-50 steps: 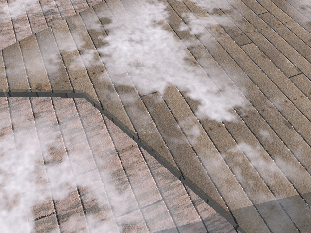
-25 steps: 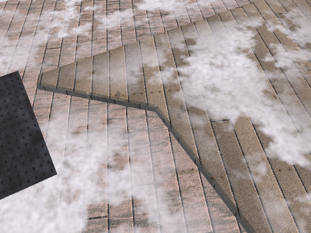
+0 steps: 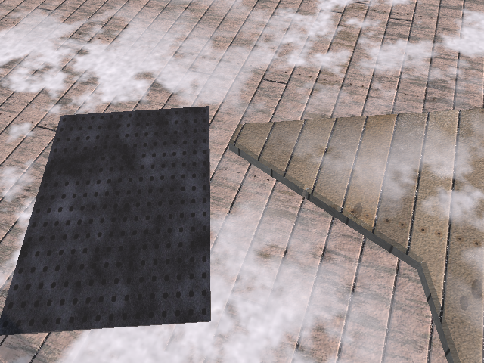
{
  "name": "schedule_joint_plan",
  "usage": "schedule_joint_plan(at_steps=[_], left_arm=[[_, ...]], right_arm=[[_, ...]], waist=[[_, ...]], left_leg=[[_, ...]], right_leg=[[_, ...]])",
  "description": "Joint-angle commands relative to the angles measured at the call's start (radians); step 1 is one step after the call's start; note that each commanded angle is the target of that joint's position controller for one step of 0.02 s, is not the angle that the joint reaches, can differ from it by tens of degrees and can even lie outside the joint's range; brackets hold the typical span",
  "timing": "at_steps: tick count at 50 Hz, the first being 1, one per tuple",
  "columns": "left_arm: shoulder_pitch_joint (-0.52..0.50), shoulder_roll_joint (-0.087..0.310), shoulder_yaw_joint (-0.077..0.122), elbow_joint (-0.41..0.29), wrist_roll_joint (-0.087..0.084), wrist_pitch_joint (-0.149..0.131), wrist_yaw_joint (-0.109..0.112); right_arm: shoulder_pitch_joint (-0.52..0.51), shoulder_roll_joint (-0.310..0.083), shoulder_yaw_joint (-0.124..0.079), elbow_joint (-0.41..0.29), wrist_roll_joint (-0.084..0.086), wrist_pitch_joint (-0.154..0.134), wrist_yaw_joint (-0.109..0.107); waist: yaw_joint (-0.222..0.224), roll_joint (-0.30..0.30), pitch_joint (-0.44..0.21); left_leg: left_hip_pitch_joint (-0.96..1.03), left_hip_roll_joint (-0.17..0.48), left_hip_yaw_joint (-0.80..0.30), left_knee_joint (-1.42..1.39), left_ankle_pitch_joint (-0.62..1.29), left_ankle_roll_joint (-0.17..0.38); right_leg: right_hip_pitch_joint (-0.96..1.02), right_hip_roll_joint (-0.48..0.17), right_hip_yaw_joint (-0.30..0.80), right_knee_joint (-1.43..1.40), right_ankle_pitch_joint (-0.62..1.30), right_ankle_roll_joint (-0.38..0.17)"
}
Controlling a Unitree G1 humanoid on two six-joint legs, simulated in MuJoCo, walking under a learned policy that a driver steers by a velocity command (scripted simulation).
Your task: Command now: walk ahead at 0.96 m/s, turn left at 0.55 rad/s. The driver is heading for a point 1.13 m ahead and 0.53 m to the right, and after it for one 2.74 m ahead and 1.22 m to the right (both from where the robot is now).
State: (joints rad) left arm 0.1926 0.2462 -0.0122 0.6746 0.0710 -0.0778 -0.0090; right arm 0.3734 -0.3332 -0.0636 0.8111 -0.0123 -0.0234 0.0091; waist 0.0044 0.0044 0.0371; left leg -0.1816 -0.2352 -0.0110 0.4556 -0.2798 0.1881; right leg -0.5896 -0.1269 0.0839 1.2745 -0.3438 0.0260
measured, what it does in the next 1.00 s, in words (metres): walks ahead, turning right: right foot, then left foot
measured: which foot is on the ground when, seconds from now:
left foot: down 0.00-0.28, up 0.30-0.66, down 0.68-1.00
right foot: up 0.00-0.26, down 0.28-0.68, up 0.70-1.00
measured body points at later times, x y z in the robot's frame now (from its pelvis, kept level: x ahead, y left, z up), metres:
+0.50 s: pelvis +0.49 -0.06 +0.01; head +0.51 -0.05 +0.46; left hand +0.48 +0.24 -0.12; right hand +0.67 -0.31 -0.05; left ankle +0.64 +0.10 -0.66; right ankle +0.43 -0.09 -0.73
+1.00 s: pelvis +0.95 -0.14 +0.00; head +0.96 -0.16 +0.45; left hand +1.31 -0.15 -0.03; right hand +0.69 -0.30 -0.12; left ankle +0.87 +0.06 -0.73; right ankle +1.01 -0.30 -0.60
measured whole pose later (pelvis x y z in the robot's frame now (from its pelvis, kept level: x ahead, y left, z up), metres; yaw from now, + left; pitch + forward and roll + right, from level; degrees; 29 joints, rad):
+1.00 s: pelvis +0.95 -0.14 +0.00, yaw -39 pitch +3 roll +2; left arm -0.07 0.29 0.02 0.53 0.03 0.02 -0.05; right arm 0.57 -0.30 -0.04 0.95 -0.05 -0.10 -0.01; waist -0.05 -0.04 -0.01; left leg 0.13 0.03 0.26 0.25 -0.41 -0.06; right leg -0.99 -0.05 -0.09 1.35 -0.24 -0.15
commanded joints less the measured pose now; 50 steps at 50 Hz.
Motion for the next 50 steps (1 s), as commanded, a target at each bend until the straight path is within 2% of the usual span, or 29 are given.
schedule_joint_plan(at_steps=[1, 5, 8, 10, 12, 13, 14, 15, 16, 18, 20, 21, 22, 25, 27, 30, 32, 33, 34, 35, 36, 37, 38, 40, 42, 45, 47, 49, 50], left_arm=[[-0.035, 0.094, 0.015, -0.081, 0.005, 0.022, -0.014], [-0.209, 0.055, -0.003, -0.109, -0.044, 0.010, -0.039], [-0.223, 0.088, 0.006, -0.087, -0.058, 0.006, -0.038], [-0.187, 0.137, 0.023, -0.066, -0.053, 0.003, -0.036], [0.114, 0.212, 0.057, 0.037, -0.066, 0.012, -0.026], [0.359, 0.243, 0.079, 0.117, -0.068, 0.019, -0.016], [0.523, 0.288, 0.104, 0.168, -0.061, 0.029, -0.001], [0.401, 0.347, 0.115, 0.166, -0.028, 0.031, -0.002], [0.312, 0.261, 0.118, 0.122, -0.048, 0.033, -0.009], [0.243, 0.170, 0.098, 0.139, -0.059, 0.031, -0.006], [0.230, 0.143, 0.081, 0.158, -0.062, 0.013, 0.001], [0.208, 0.167, 0.085, 0.158, -0.063, 0.005, -0.001], [0.184, 0.203, 0.096, 0.144, -0.064, -0.006, -0.003], [0.172, 0.217, 0.113, 0.124, -0.071, -0.021, -0.004], [0.206, 0.241, 0.126, 0.129, -0.086, -0.026, -0.014], [0.275, 0.251, 0.137, 0.146, -0.084, -0.013, -0.008], [0.266, 0.295, 0.146, 0.145, -0.067, -0.007, -0.001], [0.214, 0.297, 0.146, 0.130, -0.063, -0.013, -0.004], [0.187, 0.177, 0.115, 0.098, -0.060, -0.025, 0.000], [0.302, 0.046, 0.073, 0.019, -0.119, -0.025, 0.001], [0.243, 0.132, 0.074, 0.045, -0.087, 0.000, 0.014], [0.130, 0.164, 0.084, 0.047, -0.064, 0.013, 0.009], [0.075, 0.157, 0.085, 0.035, -0.056, 0.019, -0.004], [0.007, 0.101, 0.075, -0.005, -0.036, 0.044, -0.033], [-0.045, 0.047, 0.057, -0.061, -0.040, 0.070, -0.044], [-0.165, 0.020, 0.033, -0.161, -0.040, 0.088, -0.036], [-0.234, 0.026, 0.020, -0.210, -0.045, 0.097, -0.025], [-0.283, 0.025, 0.001, -0.224, -0.047, 0.100, -0.046], [-0.252, 0.035, 0.002, -0.200, -0.041, 0.096, -0.056]], right_arm=[[-0.018, -0.092, -0.015, -0.059, 0.008, -0.065, -0.002], [0.091, -0.074, -0.004, -0.010, 0.025, -0.104, 0.015], [0.129, -0.112, -0.002, 0.026, 0.009, -0.113, 0.000], [0.128, -0.151, -0.008, 0.039, -0.013, -0.100, -0.028], [0.062, -0.181, -0.017, 0.030, -0.053, -0.070, -0.053], [-0.039, -0.201, -0.024, 0.007, -0.056, -0.057, -0.059], [-0.131, -0.140, -0.010, -0.030, -0.056, -0.065, -0.055], [0.021, -0.008, 0.028, -0.094, 0.006, -0.089, -0.026], [-0.060, -0.066, 0.040, -0.103, -0.018, -0.105, -0.030], [-0.159, -0.078, 0.052, -0.136, -0.038, -0.120, -0.012], [-0.176, -0.046, 0.065, -0.160, -0.075, -0.083, -0.001], [-0.162, -0.021, 0.076, -0.176, -0.079, -0.060, 0.004], [-0.204, -0.021, 0.085, -0.210, -0.078, -0.050, 0.010], [-0.390, -0.011, 0.100, -0.280, -0.037, -0.058, 0.027], [-0.416, 0.005, 0.102, -0.281, -0.017, -0.058, 0.027], [-0.434, -0.034, 0.087, -0.283, -0.022, -0.064, 0.009], [-0.253, -0.101, 0.052, -0.234, -0.020, -0.075, -0.013], [-0.067, -0.140, 0.030, -0.192, -0.024, -0.082, -0.028], [0.166, -0.215, -0.003, -0.157, -0.052, -0.085, -0.049], [0.101, -0.301, -0.022, -0.164, -0.075, -0.074, -0.044], [0.012, -0.221, -0.027, -0.175, -0.062, -0.059, -0.039], [-0.043, -0.107, -0.001, -0.180, -0.054, -0.059, -0.034], [-0.051, -0.064, 0.010, -0.158, -0.055, -0.060, -0.029], [0.027, -0.027, 0.021, -0.089, -0.050, -0.072, -0.025], [0.057, 0.004, 0.025, -0.038, -0.024, -0.091, -0.013], [0.030, 0.004, 0.025, 0.000, -0.033, -0.113, -0.004], [0.011, 0.013, 0.031, 0.024, -0.041, -0.110, -0.007], [0.027, 0.019, 0.039, 0.041, -0.034, -0.100, -0.019], [0.017, -0.014, 0.036, 0.027, -0.027, -0.102, -0.022]], waist=[[0.026, -0.045, 0.093], [-0.075, -0.011, 0.102], [-0.081, 0.039, 0.051], [-0.034, 0.097, -0.016], [0.125, 0.120, -0.162], [0.263, 0.094, -0.215], [0.325, -0.055, -0.242], [0.102, -0.377, -0.321], [0.149, -0.090, -0.308], [0.056, 0.103, -0.080], [-0.025, 0.108, 0.047], [-0.057, 0.055, 0.045], [-0.065, 0.014, 0.081], [-0.018, 0.009, 0.123], [0.029, -0.025, 0.073], [0.070, -0.048, 0.010], [-0.026, -0.049, -0.141], [-0.137, -0.048, -0.228], [-0.212, 0.070, -0.372], [-0.081, 0.432, -0.523], [-0.082, 0.270, -0.411], [-0.106, 0.128, -0.253], [-0.096, 0.051, -0.158], [-0.071, 0.089, -0.070], [-0.031, 0.105, -0.048], [0.021, 0.128, 0.017], [0.058, 0.088, 0.082], [0.062, 0.027, 0.118], [0.078, -0.003, 0.093]], left_leg=[[-0.112, 0.277, -0.310, -0.338, 0.192, 0.134], [-0.076, 0.245, -0.142, -0.407, 0.636, -0.011], [0.179, 0.296, -0.065, -0.371, 1.021, -0.082], [0.317, 0.342, -0.026, -0.258, 1.306, -0.116], [0.333, 0.375, 0.006, 0.099, 1.510, -0.145], [0.208, 0.353, 0.056, 0.440, 1.458, -0.164], [-0.095, 0.228, 0.068, 0.931, 0.670, -0.164], [-0.610, 0.082, -0.031, 1.260, -0.247, -0.231], [-0.672, 0.165, -0.142, 1.200, -0.112, -0.193], [-0.602, 0.260, -0.132, 0.993, -0.010, -0.169], [-0.514, 0.296, -0.103, 0.884, -0.036, -0.185], [-0.493, 0.309, -0.083, 0.822, -0.061, -0.194], [-0.466, 0.328, -0.062, 0.714, -0.044, -0.209], [-0.265, 0.330, -0.007, 0.320, 0.231, -0.245], [-0.138, 0.295, 0.017, 0.205, 0.430, -0.237], [-0.144, 0.250, 0.012, 0.061, 0.380, -0.217], [0.054, 0.205, 0.015, 0.041, 0.207, -0.198], [0.275, 0.263, -0.017, 0.067, 0.146, -0.184], [0.521, 0.486, -0.236, 0.075, -0.204, -0.159], [0.675, 0.781, -0.824, -0.144, -0.342, -0.044], [0.571, 0.727, -0.831, -0.177, -0.539, -0.024], [0.441, 0.658, -0.619, -0.162, -0.441, -0.048], [0.328, 0.613, -0.461, -0.166, -0.227, -0.064], [0.223, 0.557, -0.248, -0.163, 0.086, -0.097], [0.191, 0.563, -0.158, -0.193, 0.180, -0.113], [0.126, 0.561, 0.004, -0.267, 0.319, -0.137], [0.051, 0.498, 0.144, -0.324, 0.354, -0.171], [-0.035, 0.409, 0.284, -0.364, 0.476, -0.170], [-0.067, 0.410, 0.328, -0.330, 0.816, -0.169]], right_leg=[[-0.104, -0.027, -0.096, -0.203, 0.101, 0.019], [0.057, 0.028, -0.202, -0.569, 0.518, -0.063], [0.073, 0.098, -0.234, -0.679, 0.546, -0.129], [0.139, 0.181, -0.240, -0.710, 0.435, -0.154], [0.400, 0.254, -0.225, -0.682, 0.329, -0.175], [0.613, 0.222, -0.194, -0.743, 0.320, -0.215], [0.848, 0.108, -0.043, -0.668, 0.186, -0.281], [1.136, -0.176, 0.634, -0.789, 0.109, -0.514], [1.046, -0.168, 0.741, -0.942, -0.060, -0.506], [0.675, -0.107, 0.570, -1.039, -0.086, -0.416], [0.395, 0.000, 0.420, -1.066, 0.064, -0.364], [0.319, 0.038, 0.378, -1.098, -0.001, -0.361], [0.211, 0.047, 0.365, -1.146, 0.011, -0.375], [0.046, 0.125, 0.258, -1.196, 0.166, -0.316], [0.093, 0.118, 0.261, -1.185, 0.349, -0.275], [0.369, 0.112, 0.272, -1.043, 0.569, -0.218], [0.464, 0.120, 0.258, -0.743, 0.825, -0.173], [0.352, 0.154, 0.243, -0.499, 0.748, -0.152], [0.182, 0.200, 0.174, -0.159, 0.341, -0.157], [-0.083, 0.274, 0.059, 0.129, -0.171, -0.123], [-0.214, 0.164, 0.021, 0.213, -0.064, -0.141], [-0.250, 0.123, -0.007, 0.194, 0.019, -0.139], [-0.240, 0.095, -0.018, 0.162, 0.052, -0.134], [-0.249, 0.058, -0.028, 0.187, 0.036, -0.130], [-0.324, 0.037, -0.032, 0.241, 0.022, -0.133], [-0.432, 0.037, -0.053, 0.330, 0.029, -0.151], [-0.432, 0.047, -0.083, 0.242, 0.070, -0.169], [-0.253, 0.071, -0.206, -0.017, 0.148, -0.186], [-0.081, 0.123, -0.288, -0.106, 0.177, -0.204]])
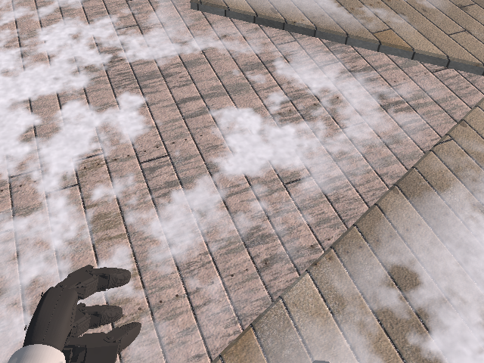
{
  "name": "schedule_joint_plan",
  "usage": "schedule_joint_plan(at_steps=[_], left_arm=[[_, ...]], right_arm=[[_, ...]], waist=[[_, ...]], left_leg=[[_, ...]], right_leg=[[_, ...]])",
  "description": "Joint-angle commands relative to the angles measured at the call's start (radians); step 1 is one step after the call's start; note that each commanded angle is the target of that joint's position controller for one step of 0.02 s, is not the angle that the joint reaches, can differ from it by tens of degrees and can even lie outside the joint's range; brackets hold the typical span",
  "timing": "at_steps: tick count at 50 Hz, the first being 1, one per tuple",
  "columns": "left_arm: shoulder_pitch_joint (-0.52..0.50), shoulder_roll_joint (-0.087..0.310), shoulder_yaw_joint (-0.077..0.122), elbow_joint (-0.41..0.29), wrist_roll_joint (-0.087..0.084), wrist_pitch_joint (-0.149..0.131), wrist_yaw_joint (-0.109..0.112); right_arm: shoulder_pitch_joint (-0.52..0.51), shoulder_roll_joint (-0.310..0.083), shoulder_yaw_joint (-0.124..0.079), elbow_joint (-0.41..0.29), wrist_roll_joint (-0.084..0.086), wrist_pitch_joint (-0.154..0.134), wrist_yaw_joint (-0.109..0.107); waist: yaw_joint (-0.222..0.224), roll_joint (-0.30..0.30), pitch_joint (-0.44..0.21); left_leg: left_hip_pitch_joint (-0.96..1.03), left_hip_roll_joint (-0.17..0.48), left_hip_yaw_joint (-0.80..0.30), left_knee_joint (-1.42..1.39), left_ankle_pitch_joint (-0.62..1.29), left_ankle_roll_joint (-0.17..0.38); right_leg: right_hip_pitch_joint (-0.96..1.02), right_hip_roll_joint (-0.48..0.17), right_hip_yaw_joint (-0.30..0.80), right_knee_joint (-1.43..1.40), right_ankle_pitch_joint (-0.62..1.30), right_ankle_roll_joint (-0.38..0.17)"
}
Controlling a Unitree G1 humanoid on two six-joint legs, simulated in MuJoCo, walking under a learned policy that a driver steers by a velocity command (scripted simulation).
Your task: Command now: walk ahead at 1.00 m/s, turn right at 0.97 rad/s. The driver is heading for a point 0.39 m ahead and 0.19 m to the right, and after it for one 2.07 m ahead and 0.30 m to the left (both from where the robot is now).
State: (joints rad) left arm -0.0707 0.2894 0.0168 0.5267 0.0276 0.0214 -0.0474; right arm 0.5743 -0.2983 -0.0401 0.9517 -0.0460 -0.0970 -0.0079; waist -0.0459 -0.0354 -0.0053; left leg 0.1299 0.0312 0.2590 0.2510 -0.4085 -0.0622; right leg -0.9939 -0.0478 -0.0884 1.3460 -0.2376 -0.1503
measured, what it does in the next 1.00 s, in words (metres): climbs: right foot 0.05 m higher, then left foot 0.05 m lower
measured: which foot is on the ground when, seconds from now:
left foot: down 0.00-0.10, up 0.12-0.48, down 0.50-1.00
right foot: up 0.00-0.08, down 0.10-0.50, up 0.52-1.00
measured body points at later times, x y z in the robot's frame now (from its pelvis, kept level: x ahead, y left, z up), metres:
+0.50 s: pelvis +0.47 -0.03 +0.03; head +0.49 -0.04 +0.48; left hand +0.53 +0.25 -0.09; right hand +0.60 -0.30 -0.06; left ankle +0.67 -0.02 -0.69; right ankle +0.24 -0.02 -0.65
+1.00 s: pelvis +0.59 -0.05 +0.02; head +0.62 -0.02 +0.47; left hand +0.79 +0.19 -0.07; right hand +0.65 -0.35 -0.07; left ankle +0.65 -0.01 -0.72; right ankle +0.66 -0.20 -0.61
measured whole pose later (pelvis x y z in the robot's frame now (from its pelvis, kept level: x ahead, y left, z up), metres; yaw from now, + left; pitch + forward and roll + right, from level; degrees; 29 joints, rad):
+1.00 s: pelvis +0.59 -0.05 +0.02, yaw +7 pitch +1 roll -3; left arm 0.04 0.24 0.00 0.62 0.05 0.05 0.04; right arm 0.37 -0.30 -0.10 0.74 0.00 0.04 -0.04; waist -0.09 -0.02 0.04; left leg -0.26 -0.27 -0.44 0.34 -0.01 0.09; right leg -0.68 0.09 0.11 1.20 -0.35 -0.02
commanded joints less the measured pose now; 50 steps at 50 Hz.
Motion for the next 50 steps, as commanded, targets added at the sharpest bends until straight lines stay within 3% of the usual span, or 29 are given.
schedule_joint_plan(at_steps=[1, 2, 3, 4, 5, 6, 7, 8, 10, 13, 15, 16, 17, 19, 21, 23, 24, 25, 26, 27, 28, 29, 30, 31, 32, 34, 37, 41, 50], left_arm=[[0.029, 0.004, -0.021, -0.034, 0.005, -0.007, -0.028], [0.148, 0.042, 0.000, 0.015, -0.015, -0.001, -0.028], [0.298, 0.061, 0.013, 0.033, -0.016, -0.013, -0.020], [0.545, 0.113, 0.043, 0.093, -0.033, -0.028, -0.001], [0.613, 0.169, 0.081, 0.138, -0.037, -0.043, 0.024], [0.430, 0.242, 0.100, 0.160, -0.048, -0.034, 0.048], [0.381, 0.339, 0.127, 0.102, -0.024, -0.010, 0.051], [0.400, 0.313, 0.129, 0.083, -0.015, -0.009, 0.057], [0.410, 0.192, 0.103, 0.143, -0.010, -0.036, 0.062], [0.323, 0.113, 0.067, 0.151, -0.026, -0.083, 0.064], [0.357, 0.117, 0.065, 0.182, -0.017, -0.108, 0.058], [0.370, 0.098, 0.061, 0.209, -0.022, -0.115, 0.057], [0.407, 0.092, 0.061, 0.239, -0.030, -0.117, 0.055], [0.493, 0.079, 0.054, 0.279, -0.048, -0.134, 0.056], [0.537, 0.097, 0.059, 0.296, -0.033, -0.135, 0.070], [0.536, 0.110, 0.063, 0.296, -0.007, -0.129, 0.095], [0.476, 0.125, 0.067, 0.281, 0.000, -0.124, 0.104], [0.364, 0.137, 0.071, 0.250, -0.017, -0.117, 0.108], [0.335, 0.068, 0.062, 0.212, -0.011, -0.110, 0.104], [0.588, 0.014, 0.041, 0.176, -0.064, -0.093, 0.106], [0.542, 0.062, 0.026, 0.178, -0.019, -0.080, 0.114], [0.461, 0.070, 0.021, 0.152, 0.012, -0.075, 0.108], [0.253, 0.079, 0.031, 0.118, 0.062, -0.064, 0.097], [0.372, 0.053, 0.016, 0.084, 0.031, -0.047, 0.084], [0.351, 0.077, 0.013, 0.094, 0.051, -0.022, 0.089], [0.301, 0.050, 0.007, 0.079, 0.054, 0.005, 0.100], [0.205, 0.014, -0.010, 0.030, 0.047, 0.030, 0.101], [0.155, 0.008, -0.004, 0.020, 0.042, 0.052, 0.101], [0.053, 0.021, -0.003, 0.004, 0.011, -0.001, 0.086]], right_arm=[[-0.143, -0.110, -0.001, -0.121, 0.016, -0.030, -0.013], [-0.158, -0.168, -0.017, -0.144, 0.022, -0.029, -0.026], [-0.217, -0.274, -0.045, -0.173, 0.020, -0.025, -0.021], [-0.286, -0.341, -0.076, -0.196, 0.018, 0.003, -0.013], [-0.273, -0.299, -0.081, -0.188, 0.043, 0.030, 0.008], [-0.247, -0.053, -0.021, -0.217, 0.001, 0.042, 0.030], [-0.256, -0.053, -0.019, -0.373, 0.003, 0.015, 0.036], [-0.306, -0.087, -0.014, -0.407, -0.014, -0.018, 0.037], [-0.348, -0.063, 0.001, -0.393, -0.015, -0.032, 0.021], [-0.300, -0.050, 0.012, -0.381, -0.031, 0.037, -0.003], [-0.398, -0.049, 0.018, -0.420, -0.012, 0.041, -0.004], [-0.430, -0.001, 0.035, -0.419, -0.005, 0.034, 0.005], [-0.420, 0.041, 0.048, -0.399, 0.008, 0.026, 0.017], [-0.410, 0.032, 0.042, -0.360, 0.021, 0.015, 0.027], [-0.454, 0.013, 0.036, -0.342, 0.021, 0.011, 0.027], [-0.355, -0.029, 0.018, -0.287, 0.019, 0.001, 0.023], [-0.196, -0.063, 0.001, -0.230, 0.020, -0.008, 0.024], [0.026, -0.102, -0.021, -0.152, 0.011, -0.015, 0.029], [0.090, -0.134, -0.036, -0.110, 0.013, -0.008, 0.032], [-0.013, -0.166, -0.038, -0.167, -0.003, -0.002, 0.037], [-0.089, -0.163, -0.058, -0.237, 0.030, 0.016, 0.032], [-0.170, -0.126, -0.048, -0.263, 0.044, 0.033, 0.014], [-0.124, -0.065, -0.026, -0.218, 0.058, 0.053, 0.012], [-0.177, -0.131, -0.044, -0.236, 0.038, 0.049, -0.009], [-0.170, -0.102, -0.039, -0.225, 0.046, 0.055, -0.004], [-0.166, -0.099, -0.035, -0.209, 0.036, 0.058, 0.009], [-0.143, -0.145, -0.047, -0.202, 0.024, 0.070, -0.005], [-0.157, -0.150, -0.064, -0.227, 0.046, 0.097, -0.030], [-0.137, -0.142, -0.099, -0.254, 0.038, 0.132, -0.030]], waist=[[0.127, 0.056, 0.066], [0.177, 0.116, -0.088], [0.273, 0.175, -0.109], [0.394, 0.225, -0.214], [0.411, 0.136, -0.220], [0.211, -0.156, -0.036], [0.136, -0.254, -0.229], [0.129, -0.046, -0.209], [0.060, 0.120, 0.041], [-0.051, 0.172, 0.091], [-0.014, 0.157, 0.134], [0.012, 0.131, 0.107], [0.041, 0.072, 0.043], [0.085, 0.020, -0.025], [0.121, 0.022, -0.030], [0.081, 0.004, -0.047], [-0.014, -0.005, -0.070], [-0.158, 0.023, -0.109], [-0.154, 0.219, -0.117], [0.063, 0.252, -0.313], [-0.019, 0.077, -0.441], [0.014, -0.003, -0.338], [-0.038, -0.136, -0.186], [0.059, 0.034, -0.221], [0.051, -0.015, -0.172], [0.071, -0.073, -0.130], [0.060, 0.013, -0.134], [0.036, 0.116, -0.119], [-0.049, 0.167, -0.056]], left_leg=[[-0.332, 0.167, 0.055, -0.051, 1.293, 0.088], [-0.281, 0.164, 0.064, 0.110, 1.608, 0.088], [-0.225, 0.224, 0.045, 0.309, 1.722, 0.084], [-0.135, 0.280, 0.020, 0.552, 1.785, 0.097], [-0.261, 0.221, 0.020, 0.921, 1.339, 0.076], [-0.635, 0.038, -0.025, 1.297, 0.060, 0.069], [-0.975, -0.083, -0.224, 1.546, -0.034, 0.027], [-1.043, -0.018, -0.360, 1.495, 0.059, 0.041], [-1.049, 0.023, -0.345, 1.388, 0.057, 0.041], [-0.837, 0.088, -0.322, 1.125, -0.017, 0.005], [-0.677, 0.075, -0.230, 0.771, 0.108, 0.000], [-0.586, 0.045, -0.194, 0.610, 0.278, 0.023], [-0.486, 0.012, -0.173, 0.491, 0.509, 0.047], [-0.452, -0.015, -0.188, 0.305, 0.790, 0.093], [-0.460, -0.060, -0.171, 0.200, 0.852, 0.109], [-0.389, -0.091, -0.202, 0.142, 0.868, 0.119], [-0.286, -0.087, -0.218, 0.086, 0.906, 0.129], [-0.131, -0.044, -0.233, -0.004, 1.019, 0.164], [0.086, 0.076, -0.362, 0.133, 1.509, 0.188], [0.404, 0.346, -0.754, 0.393, 1.911, 0.390], [0.395, 0.354, -0.825, 0.302, 1.661, 0.478], [0.222, 0.296, -0.798, 0.213, 1.356, 0.480], [0.009, 0.145, -0.712, 0.129, 1.184, 0.361], [-0.032, 0.245, -0.848, 0.136, 1.177, 0.464], [-0.155, 0.215, -0.855, 0.116, 1.165, 0.445], [-0.302, 0.116, -0.773, 0.111, 1.029, 0.352], [-0.334, 0.040, -0.775, 0.121, 1.078, 0.207], [-0.253, -0.026, -0.838, 0.082, 0.667, 0.059], [-0.135, -0.020, -0.969, 0.068, 0.452, 0.121]], right_leg=[[0.451, 0.091, -0.169, -0.227, 0.068, -0.036], [0.642, 0.155, -0.165, -0.214, 0.056, -0.041], [0.676, 0.157, -0.122, -0.294, -0.027, -0.059], [0.783, 0.204, -0.066, -0.348, -0.150, -0.093], [0.977, 0.218, 0.014, -0.554, -0.112, -0.131], [0.977, 0.090, 0.294, -0.627, -0.061, -0.168], [1.207, -0.069, 0.893, -0.885, -0.119, -0.356], [1.195, -0.126, 1.031, -1.042, -0.260, -0.327], [0.916, -0.079, 0.889, -1.033, -0.093, -0.253], [0.610, 0.013, 0.573, -1.026, 0.353, -0.198], [0.500, 0.056, 0.430, -1.046, 0.796, -0.143], [0.501, 0.127, 0.324, -1.027, 0.860, -0.090], [0.534, 0.161, 0.272, -1.017, 0.737, -0.057], [0.704, 0.134, 0.263, -0.966, 0.624, 0.001], [0.865, 0.111, 0.251, -0.912, 0.581, 0.040], [0.950, 0.088, 0.229, -0.731, 0.596, 0.078], [0.943, 0.089, 0.193, -0.548, 0.617, 0.094], [0.878, 0.146, 0.110, -0.199, 0.483, 0.124], [0.563, 0.293, -0.010, 0.224, -0.449, 0.155], [0.270, 0.238, 0.163, 0.441, -0.494, 0.198], [0.239, 0.171, 0.183, 0.480, -0.341, 0.199], [0.219, 0.145, 0.181, 0.467, -0.256, 0.183], [0.255, 0.146, 0.118, 0.374, -0.258, 0.162], [0.227, 0.137, 0.183, 0.365, -0.207, 0.178], [0.262, 0.103, 0.190, 0.296, -0.215, 0.184], [0.310, 0.098, 0.174, 0.149, -0.242, 0.180], [0.282, 0.126, 0.144, 0.064, -0.205, 0.170], [0.178, 0.140, 0.170, 0.056, -0.124, 0.158], [0.216, 0.146, 0.201, -0.205, -0.140, 0.118]])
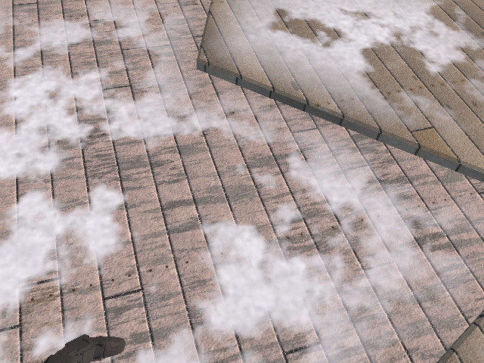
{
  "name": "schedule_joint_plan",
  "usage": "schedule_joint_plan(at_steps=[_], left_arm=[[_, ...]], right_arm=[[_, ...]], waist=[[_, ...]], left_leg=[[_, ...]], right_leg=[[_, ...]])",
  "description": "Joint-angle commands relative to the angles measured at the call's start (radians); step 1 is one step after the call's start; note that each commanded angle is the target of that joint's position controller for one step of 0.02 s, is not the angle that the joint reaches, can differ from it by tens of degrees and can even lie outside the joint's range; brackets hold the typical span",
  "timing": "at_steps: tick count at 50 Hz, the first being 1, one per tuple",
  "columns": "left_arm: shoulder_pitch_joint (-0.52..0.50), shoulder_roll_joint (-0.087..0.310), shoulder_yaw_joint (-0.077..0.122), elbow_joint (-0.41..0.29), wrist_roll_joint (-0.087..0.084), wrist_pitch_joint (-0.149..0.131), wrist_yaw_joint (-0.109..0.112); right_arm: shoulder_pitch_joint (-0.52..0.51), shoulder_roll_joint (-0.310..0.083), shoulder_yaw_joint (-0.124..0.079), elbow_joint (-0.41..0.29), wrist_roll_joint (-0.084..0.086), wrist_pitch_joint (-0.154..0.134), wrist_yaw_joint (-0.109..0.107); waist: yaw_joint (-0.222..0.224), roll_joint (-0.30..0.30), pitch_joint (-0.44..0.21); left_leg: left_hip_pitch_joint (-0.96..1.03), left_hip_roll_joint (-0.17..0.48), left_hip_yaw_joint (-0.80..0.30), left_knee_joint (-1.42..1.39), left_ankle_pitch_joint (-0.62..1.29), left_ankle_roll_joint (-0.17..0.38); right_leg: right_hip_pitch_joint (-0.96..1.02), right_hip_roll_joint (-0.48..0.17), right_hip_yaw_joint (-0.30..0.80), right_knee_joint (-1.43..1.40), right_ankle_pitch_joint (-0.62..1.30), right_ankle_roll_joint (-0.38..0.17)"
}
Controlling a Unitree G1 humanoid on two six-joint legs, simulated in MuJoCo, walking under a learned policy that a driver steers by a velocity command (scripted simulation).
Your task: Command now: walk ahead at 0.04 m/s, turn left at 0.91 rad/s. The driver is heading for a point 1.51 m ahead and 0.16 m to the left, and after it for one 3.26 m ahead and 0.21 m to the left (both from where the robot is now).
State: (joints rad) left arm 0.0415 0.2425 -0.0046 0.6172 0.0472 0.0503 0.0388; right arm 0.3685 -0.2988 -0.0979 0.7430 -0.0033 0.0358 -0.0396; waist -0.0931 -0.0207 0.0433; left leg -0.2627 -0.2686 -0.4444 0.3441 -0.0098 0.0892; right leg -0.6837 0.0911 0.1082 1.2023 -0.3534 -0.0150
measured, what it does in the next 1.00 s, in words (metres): steps on the spot, turning left: right foot 0.05 m higher, then left foot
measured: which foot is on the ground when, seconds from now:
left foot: down 0.00-0.18, up 0.20-0.52, down 0.54-0.88, up 0.90-1.00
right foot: up 0.00-0.14, down 0.16-0.54, up 0.56-0.86, down 0.88-1.00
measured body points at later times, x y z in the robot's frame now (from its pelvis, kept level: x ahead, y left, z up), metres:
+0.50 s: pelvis -0.01 -0.01 +0.03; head +0.01 +0.01 +0.48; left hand -0.01 +0.31 -0.06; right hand +0.28 -0.19 -0.04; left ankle -0.05 +0.13 -0.68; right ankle +0.05 -0.15 -0.70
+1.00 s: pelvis +0.01 +0.03 +0.03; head +0.04 +0.01 +0.48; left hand -0.02 +0.33 -0.07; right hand +0.26 -0.15 -0.09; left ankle -0.04 +0.14 -0.66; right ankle +0.02 -0.04 -0.69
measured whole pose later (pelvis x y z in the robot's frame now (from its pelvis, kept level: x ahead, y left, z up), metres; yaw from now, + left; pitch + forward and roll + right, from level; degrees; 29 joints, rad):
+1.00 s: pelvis +0.01 +0.03 +0.03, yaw +16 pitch -1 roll +1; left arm 0.33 0.27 0.09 0.71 0.01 0.04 0.00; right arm 0.08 -0.27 -0.04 0.74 0.00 0.01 -0.01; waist 0.05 0.06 0.08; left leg -0.36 -0.03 -0.01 0.90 -0.35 -0.01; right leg -0.28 0.07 0.00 0.69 -0.09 -0.18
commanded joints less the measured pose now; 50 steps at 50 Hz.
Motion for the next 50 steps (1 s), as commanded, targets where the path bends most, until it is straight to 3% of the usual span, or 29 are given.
schedule_joint_plan(at_steps=[1, 6, 8, 9, 10, 11, 12, 14, 17, 22, 23, 25, 27, 28, 29, 30, 31, 32, 34, 35, 38, 41, 44, 45, 46, 47, 48, 49, 50], left_arm=[[-0.059, 0.080, 0.023, -0.085, -0.009, -0.037, 0.000], [0.016, 0.117, 0.034, -0.052, -0.032, -0.057, 0.003], [0.099, 0.156, 0.052, -0.029, -0.033, -0.064, 0.019], [0.134, 0.249, 0.076, -0.028, -0.012, -0.063, 0.019], [0.146, 0.280, 0.094, -0.028, 0.008, -0.065, 0.022], [0.108, 0.182, 0.077, -0.033, -0.001, -0.070, 0.030], [0.051, 0.164, 0.073, -0.030, -0.010, -0.070, 0.037], [-0.019, 0.163, 0.073, -0.035, -0.028, -0.073, 0.033], [0.029, 0.144, 0.069, -0.035, -0.027, -0.077, 0.006], [0.106, 0.211, 0.104, -0.007, -0.013, -0.101, -0.026], [0.124, 0.221, 0.112, -0.001, -0.011, -0.101, -0.035], [0.129, 0.233, 0.123, -0.003, -0.022, -0.100, -0.043], [0.151, 0.175, 0.111, 0.006, -0.040, -0.089, -0.032], [0.137, 0.126, 0.093, -0.033, -0.040, -0.078, -0.045], [0.091, 0.142, 0.089, -0.051, -0.035, -0.058, -0.045], [0.142, 0.144, 0.090, -0.032, -0.059, -0.039, -0.048], [0.203, 0.129, 0.081, 0.016, -0.073, -0.031, -0.062], [0.243, 0.123, 0.084, 0.047, -0.062, -0.030, -0.070], [0.244, 0.161, 0.103, 0.078, -0.042, -0.037, -0.064], [0.246, 0.165, 0.107, 0.078, -0.045, -0.037, -0.060], [0.237, 0.150, 0.108, 0.068, -0.051, -0.033, -0.049], [0.258, 0.137, 0.110, 0.054, -0.044, -0.020, -0.050], [0.404, 0.102, 0.107, 0.092, -0.034, -0.019, -0.056], [0.426, 0.200, 0.134, 0.093, -0.037, -0.028, -0.047], [0.381, 0.299, 0.159, 0.062, -0.027, -0.035, -0.038], [0.316, 0.274, 0.162, 0.026, -0.017, -0.031, -0.040], [0.264, 0.212, 0.143, 0.015, -0.027, -0.024, -0.038], [0.256, 0.199, 0.135, 0.021, -0.038, -0.020, -0.032], [0.252, 0.201, 0.138, 0.021, -0.045, -0.022, -0.025]], right_arm=[[0.069, -0.144, -0.045, -0.046, -0.005, -0.001, 0.003], [-0.017, -0.165, -0.048, -0.081, -0.015, 0.010, 0.029], [-0.078, -0.149, -0.039, -0.102, -0.010, 0.005, 0.038], [-0.065, -0.102, -0.029, -0.132, 0.019, 0.001, 0.037], [-0.101, -0.126, -0.038, -0.150, 0.002, -0.013, 0.028], [-0.251, -0.236, -0.057, -0.154, -0.042, -0.029, 0.029], [-0.224, -0.230, -0.062, -0.153, -0.031, -0.027, 0.037], [-0.099, -0.198, -0.053, -0.118, -0.024, 0.008, 0.059], [-0.136, -0.128, -0.023, -0.139, -0.002, 0.043, 0.084], [-0.250, -0.091, 0.007, -0.195, 0.008, 0.063, 0.136], [-0.262, -0.088, 0.009, -0.193, 0.017, 0.064, 0.138], [-0.245, -0.110, 0.002, -0.177, 0.007, 0.070, 0.125], [-0.076, -0.110, -0.004, -0.066, -0.020, 0.056, 0.093], [-0.106, -0.209, -0.024, -0.084, -0.018, 0.020, 0.083], [-0.112, -0.237, -0.028, -0.110, -0.042, -0.011, 0.081], [-0.222, -0.168, 0.004, -0.126, -0.038, -0.031, 0.073], [-0.339, -0.071, 0.039, -0.139, -0.040, -0.037, 0.065], [-0.377, -0.050, 0.047, -0.130, -0.040, -0.044, 0.052], [-0.327, -0.074, 0.041, -0.093, -0.041, -0.058, 0.031], [-0.277, -0.098, 0.032, -0.069, -0.033, -0.064, 0.027], [-0.220, -0.085, 0.029, -0.041, -0.026, -0.077, 0.022], [-0.273, -0.066, 0.032, -0.046, -0.027, -0.091, 0.020], [-0.400, -0.059, 0.027, -0.070, 0.001, -0.096, 0.032], [-0.439, -0.032, 0.029, -0.109, 0.018, -0.080, 0.040], [-0.491, -0.005, 0.050, -0.167, 0.000, -0.054, 0.022], [-0.433, -0.036, 0.046, -0.139, -0.015, -0.036, 0.013], [-0.393, -0.067, 0.036, -0.112, 0.007, -0.030, 0.019], [-0.380, -0.070, 0.034, -0.109, 0.013, -0.035, 0.023], [-0.388, -0.064, 0.037, -0.109, -0.003, -0.040, 0.023]], waist=[[-0.006, 0.143, -0.112], [0.026, 0.149, -0.085], [0.088, 0.125, -0.074], [0.093, -0.113, -0.131], [0.141, -0.365, -0.158], [0.167, -0.173, -0.073], [0.097, -0.094, -0.070], [0.025, 0.014, -0.087], [0.053, -0.046, -0.036], [0.113, -0.157, -0.062], [0.130, -0.170, -0.068], [0.127, -0.182, -0.072], [0.073, -0.014, -0.077], [0.041, 0.281, -0.069], [-0.007, 0.384, -0.089], [0.068, 0.303, -0.107], [0.119, 0.230, -0.087], [0.134, 0.227, -0.059], [0.096, 0.175, -0.035], [0.078, 0.158, -0.033], [0.050, 0.092, -0.043], [0.082, 0.083, -0.039], [0.185, 0.059, -0.034], [0.208, -0.168, 0.055], [0.206, -0.354, 0.071], [0.180, -0.273, 0.023], [0.139, -0.136, 0.030], [0.119, -0.074, 0.040], [0.127, -0.071, 0.023]], left_leg=[[0.271, 0.282, -0.293, -0.010, 0.038, -0.016], [0.087, 0.246, -0.353, -0.035, -0.025, -0.010], [-0.126, 0.170, -0.346, -0.039, -0.365, -0.076], [-0.337, 0.046, -0.196, 0.086, -0.729, -0.146], [-0.425, -0.012, 0.146, 0.549, -0.684, -0.171], [-0.456, 0.131, 0.190, 0.764, -0.586, -0.171], [-0.369, 0.165, 0.205, 0.871, -0.518, -0.152], [-0.318, 0.175, 0.283, 1.056, -0.383, -0.114], [-0.386, 0.208, 0.380, 0.980, -0.258, -0.112], [-0.170, 0.296, 0.445, 0.502, -0.192, -0.146], [-0.103, 0.275, 0.467, 0.386, -0.187, -0.148], [-0.014, 0.268, 0.467, 0.209, -0.149, -0.136], [0.253, 0.227, 0.494, -0.026, 0.030, -0.107], [0.263, 0.339, 0.335, -0.060, 0.032, -0.071], [0.125, 0.492, 0.136, -0.142, 0.016, 0.025], [0.007, 0.537, 0.166, -0.162, -0.058, 0.061], [-0.036, 0.505, 0.237, -0.155, -0.109, 0.038], [-0.016, 0.477, 0.286, -0.129, -0.088, 0.013], [0.059, 0.482, 0.337, -0.073, 0.147, 0.026], [0.098, 0.524, 0.330, -0.032, 0.274, 0.052], [0.189, 0.601, 0.321, 0.016, 0.371, 0.110], [0.143, 0.611, 0.361, 0.040, 0.355, 0.101], [-0.032, 0.500, 0.522, 0.215, 0.276, 0.014], [-0.184, 0.302, 0.600, 0.454, -0.083, -0.072], [-0.305, 0.193, 0.475, 0.535, -0.518, -0.115], [-0.261, 0.232, 0.372, 0.635, -0.510, -0.118], [-0.233, 0.245, 0.362, 0.662, -0.449, -0.108], [-0.256, 0.256, 0.367, 0.624, -0.397, -0.102], [-0.281, 0.268, 0.359, 0.577, -0.345, -0.109]], right_leg=[[-0.075, 0.006, 0.033, -0.085, 0.004, -0.022], [0.236, 0.047, 0.023, -0.367, -0.063, -0.035], [0.531, 0.029, 0.057, -0.663, -0.036, -0.055], [0.729, -0.200, 0.315, -0.829, -0.112, -0.158], [0.691, -0.511, 0.578, -0.933, -0.021, -0.303], [0.539, -0.485, 0.532, -0.921, 0.174, -0.341], [0.444, -0.460, 0.409, -0.892, 0.289, -0.316], [0.423, -0.370, 0.166, -0.866, 0.476, -0.243], [0.471, -0.295, -0.035, -0.889, 0.389, -0.154], [0.466, -0.309, -0.181, -0.810, 0.308, -0.093], [0.450, -0.300, -0.196, -0.792, 0.231, -0.078], [0.443, -0.335, -0.166, -0.715, 0.138, -0.058], [0.325, -0.268, -0.218, -0.473, 0.142, -0.033], [0.141, -0.138, -0.310, -0.355, -0.083, 0.036], [0.180, -0.143, -0.217, -0.150, -0.166, 0.045], [0.305, -0.182, -0.117, -0.198, -0.127, 0.031], [0.384, -0.181, -0.113, -0.264, -0.094, 0.033], [0.393, -0.167, -0.134, -0.319, -0.067, 0.027], [0.367, -0.130, -0.139, -0.325, -0.055, 0.001], [0.334, -0.128, -0.118, -0.314, -0.069, -0.013], [0.240, -0.137, -0.080, -0.262, -0.100, -0.030], [0.275, -0.158, -0.068, -0.330, -0.081, -0.032], [0.526, -0.100, -0.136, -0.626, 0.120, -0.050], [0.516, -0.202, 0.116, -0.770, 0.568, -0.127], [0.450, -0.347, 0.471, -0.919, 0.724, -0.234], [0.432, -0.366, 0.471, -0.943, 0.487, -0.286], [0.421, -0.319, 0.402, -0.907, 0.410, -0.285], [0.451, -0.290, 0.359, -0.879, 0.431, -0.268], [0.513, -0.265, 0.335, -0.857, 0.460, -0.257]])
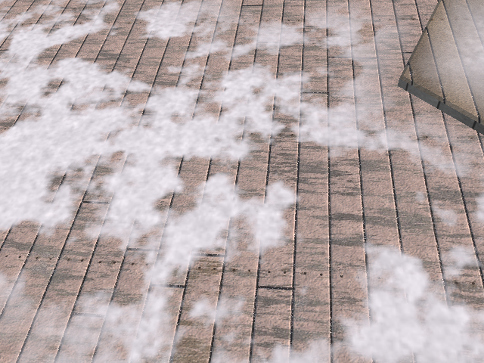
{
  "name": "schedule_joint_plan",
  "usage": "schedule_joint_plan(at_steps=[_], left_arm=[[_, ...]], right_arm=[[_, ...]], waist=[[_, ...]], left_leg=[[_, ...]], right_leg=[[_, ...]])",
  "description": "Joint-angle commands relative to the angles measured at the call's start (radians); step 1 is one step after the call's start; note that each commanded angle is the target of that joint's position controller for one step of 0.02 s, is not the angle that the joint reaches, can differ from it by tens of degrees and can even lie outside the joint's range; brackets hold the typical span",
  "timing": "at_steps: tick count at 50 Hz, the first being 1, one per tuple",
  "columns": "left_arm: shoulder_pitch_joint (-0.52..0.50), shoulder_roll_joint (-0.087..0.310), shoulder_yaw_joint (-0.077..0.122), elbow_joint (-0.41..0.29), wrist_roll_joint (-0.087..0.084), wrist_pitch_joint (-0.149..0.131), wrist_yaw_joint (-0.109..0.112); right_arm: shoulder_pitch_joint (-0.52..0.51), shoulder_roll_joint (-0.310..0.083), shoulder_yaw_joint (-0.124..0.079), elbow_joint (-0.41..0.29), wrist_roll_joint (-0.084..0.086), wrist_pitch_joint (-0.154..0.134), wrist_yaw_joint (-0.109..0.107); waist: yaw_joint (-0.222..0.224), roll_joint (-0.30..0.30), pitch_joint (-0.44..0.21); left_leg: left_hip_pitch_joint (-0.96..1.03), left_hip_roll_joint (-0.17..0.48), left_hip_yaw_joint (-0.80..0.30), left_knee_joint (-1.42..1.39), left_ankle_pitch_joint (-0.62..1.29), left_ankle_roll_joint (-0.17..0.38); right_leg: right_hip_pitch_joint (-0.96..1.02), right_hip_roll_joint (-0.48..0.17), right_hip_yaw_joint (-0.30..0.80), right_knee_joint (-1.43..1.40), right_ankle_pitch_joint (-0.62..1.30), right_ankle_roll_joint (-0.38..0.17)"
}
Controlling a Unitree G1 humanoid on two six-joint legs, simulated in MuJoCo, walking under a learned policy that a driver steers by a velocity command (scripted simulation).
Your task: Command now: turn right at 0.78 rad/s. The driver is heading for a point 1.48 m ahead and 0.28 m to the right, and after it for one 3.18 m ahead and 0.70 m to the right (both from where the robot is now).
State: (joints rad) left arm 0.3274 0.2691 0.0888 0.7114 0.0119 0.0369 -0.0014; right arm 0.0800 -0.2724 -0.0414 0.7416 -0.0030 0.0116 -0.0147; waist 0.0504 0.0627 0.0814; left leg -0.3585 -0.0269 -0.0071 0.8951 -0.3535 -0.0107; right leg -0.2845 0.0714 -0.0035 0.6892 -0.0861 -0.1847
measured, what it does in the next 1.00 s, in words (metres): steps on the spot, turning right: left foot 0.04 m lower, then right foot 0.05 m higher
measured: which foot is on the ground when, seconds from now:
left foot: up 0.00-0.28, down 0.30-0.74, up 0.76-1.00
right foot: down 0.00-0.28, up 0.30-0.68, down 0.70-1.00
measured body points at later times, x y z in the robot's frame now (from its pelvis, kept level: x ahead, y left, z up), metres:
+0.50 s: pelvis +0.08 +0.05 -0.03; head +0.12 +0.06 +0.42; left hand +0.32 +0.27 -0.15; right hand +0.07 -0.24 -0.13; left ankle +0.14 +0.15 -0.77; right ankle +0.00 -0.02 -0.64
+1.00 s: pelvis +0.08 +0.01 +0.00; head +0.10 +0.01 +0.45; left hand +0.35 +0.11 -0.10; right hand -0.01 -0.24 -0.13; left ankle +0.09 +0.12 -0.72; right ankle +0.00 -0.06 -0.72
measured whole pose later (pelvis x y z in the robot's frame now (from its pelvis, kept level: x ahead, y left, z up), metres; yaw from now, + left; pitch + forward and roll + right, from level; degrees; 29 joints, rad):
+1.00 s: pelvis +0.08 +0.01 +0.00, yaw -29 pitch +1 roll -2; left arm 0.11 0.18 0.02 0.69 0.06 -0.02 0.03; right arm 0.34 -0.26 -0.05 0.76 -0.01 0.07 0.06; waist -0.03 0.02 0.01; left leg -0.31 0.05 0.06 0.76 -0.35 0.00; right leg -0.23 -0.03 -0.20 0.60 -0.32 -0.13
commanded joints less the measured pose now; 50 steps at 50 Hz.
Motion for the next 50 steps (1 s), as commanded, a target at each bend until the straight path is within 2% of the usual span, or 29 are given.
schedule_joint_plan(at_steps=[1, 4, 9, 12, 13, 14, 15, 16, 17, 18, 19, 20, 23, 29, 32, 34, 35, 36, 37, 38, 39, 40, 41, 42, 44, 45, 47, 49, 50], left_arm=[[-0.040, 0.174, 0.048, -0.076, -0.007, -0.009, 0.017], [0.001, 0.187, 0.056, -0.056, -0.008, -0.013, 0.012], [-0.004, 0.200, 0.060, -0.041, 0.010, -0.024, 0.006], [-0.079, 0.193, 0.058, -0.060, 0.024, -0.024, 0.012], [-0.105, 0.182, 0.056, -0.064, 0.020, -0.022, 0.015], [-0.122, 0.160, 0.050, -0.062, 0.002, -0.023, 0.015], [-0.071, 0.107, 0.036, -0.053, -0.025, -0.026, 0.012], [-0.001, 0.081, 0.027, -0.064, -0.028, -0.015, 0.032], [0.058, 0.133, 0.037, -0.066, 0.007, -0.014, 0.042], [0.028, 0.165, 0.041, -0.064, 0.031, 0.003, 0.045], [-0.013, 0.198, 0.048, -0.052, 0.042, 0.021, 0.032], [-0.034, 0.211, 0.052, -0.045, 0.034, 0.036, 0.008], [-0.122, 0.185, 0.038, -0.093, 0.002, 0.061, -0.040], [-0.203, 0.112, 0.011, -0.151, 0.014, 0.062, -0.051], [-0.206, 0.079, -0.006, -0.163, 0.003, 0.056, -0.047], [-0.193, 0.086, -0.008, -0.158, -0.004, 0.049, -0.040], [-0.170, 0.088, -0.007, -0.150, -0.002, 0.041, -0.036], [-0.169, 0.104, -0.003, -0.131, -0.010, 0.026, -0.029], [-0.156, 0.131, 0.004, -0.126, -0.014, 0.015, -0.017], [-0.144, 0.145, -0.004, -0.132, 0.002, 0.010, 0.002], [-0.152, 0.077, -0.033, -0.127, 0.031, 0.004, 0.013], [-0.190, 0.063, -0.044, -0.121, 0.050, -0.005, 0.027], [-0.250, 0.081, -0.039, -0.109, 0.047, -0.014, 0.046], [-0.278, 0.103, -0.027, -0.099, 0.035, -0.020, 0.061], [-0.288, 0.059, -0.036, -0.095, 0.023, -0.027, 0.060], [-0.267, 0.052, -0.035, -0.094, 0.033, -0.037, 0.051], [-0.222, 0.068, -0.024, -0.075, 0.043, -0.056, 0.035], [-0.223, 0.095, -0.010, -0.071, 0.056, -0.078, 0.028], [-0.239, 0.104, -0.005, -0.072, 0.061, -0.087, 0.023]], right_arm=[[-0.098, -0.083, -0.014, -0.099, -0.016, -0.015, -0.001], [-0.094, -0.085, -0.004, -0.106, -0.015, -0.016, 0.002], [-0.072, -0.111, 0.005, -0.123, -0.008, -0.031, -0.017], [0.026, -0.133, 0.004, -0.099, -0.003, -0.051, -0.022], [0.073, -0.128, 0.003, -0.080, 0.001, -0.057, -0.025], [0.120, -0.121, 0.004, -0.054, -0.005, -0.066, -0.033], [0.124, -0.152, -0.003, -0.046, -0.026, -0.073, -0.040], [0.195, -0.188, 0.007, -0.075, -0.041, -0.071, -0.027], [0.259, -0.191, 0.002, -0.058, -0.037, -0.062, -0.025], [0.206, -0.192, -0.010, -0.068, -0.023, -0.052, -0.025], [0.128, -0.160, -0.003, -0.103, -0.014, -0.043, -0.024], [0.070, -0.151, 0.002, -0.132, -0.026, -0.032, -0.027], [0.082, -0.160, -0.007, -0.126, -0.031, -0.026, -0.036], [0.207, -0.159, -0.032, -0.084, -0.030, -0.037, -0.025], [0.182, -0.178, -0.042, -0.084, -0.035, -0.035, -0.005], [0.190, -0.192, -0.048, -0.077, -0.035, -0.026, 0.006], [0.197, -0.197, -0.050, -0.071, -0.027, -0.018, 0.011], [0.216, -0.169, -0.041, -0.076, -0.022, -0.004, 0.019], [0.148, -0.119, -0.021, -0.110, -0.019, 0.004, 0.024], [0.107, -0.099, -0.008, -0.155, -0.017, 0.008, 0.037], [0.092, -0.094, -0.007, -0.140, 0.006, 0.019, 0.048], [0.128, -0.082, -0.008, -0.112, 0.039, 0.030, 0.060], [0.178, -0.077, -0.013, -0.091, 0.043, 0.037, 0.069], [0.217, -0.097, -0.024, -0.069, 0.021, 0.038, 0.068], [0.281, -0.091, -0.029, -0.028, -0.009, 0.040, 0.043], [0.319, -0.075, -0.024, -0.016, -0.012, 0.038, 0.041], [0.256, -0.081, -0.029, -0.036, -0.014, 0.040, 0.058], [0.197, -0.097, -0.036, -0.060, -0.005, 0.043, 0.081], [0.210, -0.098, -0.040, -0.053, -0.003, 0.047, 0.088]], waist=[[-0.001, -0.149, -0.043], [0.024, -0.109, -0.099], [0.023, -0.146, -0.083], [-0.018, -0.148, -0.085], [-0.044, -0.128, -0.079], [-0.067, -0.052, -0.074], [-0.042, 0.075, -0.096], [-0.044, 0.076, -0.164], [-0.028, 0.071, -0.236], [-0.025, 0.142, -0.224], [-0.026, 0.122, -0.178], [-0.023, 0.103, -0.159], [-0.028, 0.084, -0.095], [-0.073, 0.079, -0.127], [-0.063, 0.125, -0.145], [-0.067, 0.172, -0.149], [-0.052, 0.162, -0.143], [-0.053, 0.004, -0.156], [0.006, -0.222, -0.191], [0.030, -0.361, -0.171], [0.039, -0.293, -0.132], [0.013, -0.239, -0.079], [-0.039, -0.251, -0.046], [-0.064, -0.267, -0.026], [-0.076, -0.217, -0.070], [-0.070, -0.225, -0.107], [-0.033, -0.230, -0.080], [-0.028, -0.215, -0.051], [-0.045, -0.191, -0.072]], left_leg=[[-0.186, 0.020, -0.073, 0.006, 0.039, -0.021], [-0.194, 0.003, -0.089, -0.090, 0.106, -0.046], [-0.112, 0.006, -0.138, -0.257, 0.136, -0.056], [0.064, 0.007, -0.160, -0.475, 0.246, -0.042], [0.164, 0.009, -0.143, -0.591, 0.374, -0.043], [0.312, 0.031, -0.107, -0.708, 0.586, -0.048], [0.477, 0.160, -0.144, -0.651, 0.727, -0.031], [0.573, 0.384, -0.280, -0.425, 1.144, 0.031], [0.541, 0.476, -0.314, -0.425, 1.282, 0.135], [0.485, 0.478, -0.333, -0.480, 1.014, 0.192], [0.385, 0.402, -0.262, -0.532, 0.757, 0.192], [0.296, 0.347, -0.205, -0.563, 0.629, 0.189], [0.176, 0.307, -0.090, -0.594, 0.534, 0.200], [0.303, 0.374, -0.045, -0.563, 0.581, 0.222], [0.224, 0.355, 0.035, -0.533, 0.595, 0.190], [0.197, 0.339, 0.063, -0.492, 0.591, 0.165], [0.182, 0.330, 0.079, -0.442, 0.591, 0.142], [0.094, 0.266, 0.134, -0.411, 0.516, 0.085], [-0.015, 0.168, 0.198, -0.316, 0.250, 0.003], [-0.083, 0.114, 0.190, -0.211, 0.039, -0.038], [-0.074, 0.107, 0.067, -0.125, -0.210, -0.031], [-0.031, 0.084, -0.019, -0.089, -0.206, -0.014], [-0.023, 0.078, -0.047, -0.059, -0.142, 0.006], [-0.043, 0.064, -0.014, -0.008, -0.082, 0.020], [-0.049, 0.060, 0.016, 0.072, -0.029, 0.010], [-0.051, 0.075, 0.025, 0.049, -0.005, 0.008], [-0.076, 0.106, 0.029, -0.050, -0.008, 0.013], [-0.046, 0.116, 0.020, -0.201, 0.010, 0.015], [0.005, 0.107, 0.045, -0.257, 0.031, 0.018]], right_leg=[[0.154, -0.216, 0.416, -0.326, 0.240, -0.078], [0.228, -0.189, 0.419, -0.305, 0.351, -0.068], [0.147, -0.151, 0.488, -0.260, 0.415, -0.065], [0.039, -0.071, 0.513, -0.188, 0.289, -0.006], [-0.014, -0.022, 0.497, -0.135, 0.196, 0.031], [-0.114, 0.051, 0.433, -0.009, -0.017, 0.085], [-0.274, 0.122, 0.304, 0.233, -0.395, 0.134], [-0.386, 0.157, 0.178, 0.488, -0.672, 0.144], [-0.374, 0.120, 0.131, 0.588, -0.617, 0.180], [-0.407, 0.045, 0.076, 0.685, -0.542, 0.201], [-0.403, 0.003, 0.068, 0.755, -0.463, 0.213], [-0.373, -0.010, 0.053, 0.803, -0.397, 0.225], [-0.348, -0.059, 0.050, 0.759, -0.267, 0.242], [-0.352, -0.099, 0.040, 0.494, -0.312, 0.223], [-0.169, -0.088, -0.007, 0.271, -0.387, 0.186], [-0.064, -0.050, -0.059, 0.133, -0.399, 0.167], [-0.008, -0.033, -0.072, 0.017, -0.339, 0.158], [0.086, -0.008, -0.072, -0.066, -0.166, 0.150], [0.170, -0.109, 0.133, -0.227, -0.106, 0.111], [0.149, -0.266, 0.358, -0.326, 0.011, 0.044], [0.082, -0.352, 0.381, -0.370, 0.036, -0.010], [0.005, -0.352, 0.308, -0.364, 0.046, -0.020], [-0.009, -0.323, 0.222, -0.345, 0.063, -0.005], [0.004, -0.294, 0.148, -0.317, 0.141, 0.002], [0.050, -0.290, 0.053, -0.281, 0.272, -0.034], [0.081, -0.309, 0.043, -0.312, 0.080, -0.038], [0.105, -0.338, 0.072, -0.361, -0.294, -0.018], [0.095, -0.354, 0.067, -0.353, -0.403, 0.028], [0.096, -0.354, 0.045, -0.336, -0.396, 0.048]])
